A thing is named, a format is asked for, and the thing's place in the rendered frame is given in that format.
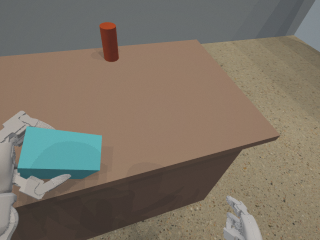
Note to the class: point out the left robot forearm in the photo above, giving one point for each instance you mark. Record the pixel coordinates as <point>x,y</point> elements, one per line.
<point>9,217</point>

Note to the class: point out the robot right hand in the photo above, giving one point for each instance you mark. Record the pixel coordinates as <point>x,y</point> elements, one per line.
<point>245,227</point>

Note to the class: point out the sponge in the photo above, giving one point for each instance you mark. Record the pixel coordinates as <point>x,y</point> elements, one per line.
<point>48,153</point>

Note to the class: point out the table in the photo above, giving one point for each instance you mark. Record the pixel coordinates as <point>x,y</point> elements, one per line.
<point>172,122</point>

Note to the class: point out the robot left hand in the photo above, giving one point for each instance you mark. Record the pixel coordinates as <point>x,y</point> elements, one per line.
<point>11,135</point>

